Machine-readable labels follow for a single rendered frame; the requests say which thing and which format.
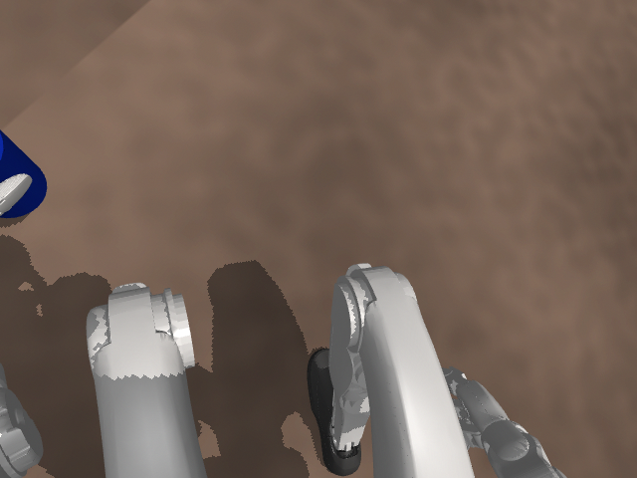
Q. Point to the right robot hand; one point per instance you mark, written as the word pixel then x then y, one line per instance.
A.
pixel 475 406

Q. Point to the left robot arm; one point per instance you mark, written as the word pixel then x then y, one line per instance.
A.
pixel 21 444

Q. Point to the left robot hand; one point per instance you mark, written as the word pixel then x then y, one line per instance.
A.
pixel 12 189

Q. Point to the can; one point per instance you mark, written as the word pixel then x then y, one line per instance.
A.
pixel 14 161

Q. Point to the right robot arm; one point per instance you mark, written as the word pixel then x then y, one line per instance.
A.
pixel 513 453

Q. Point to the right robot foot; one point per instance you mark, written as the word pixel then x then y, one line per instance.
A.
pixel 338 462

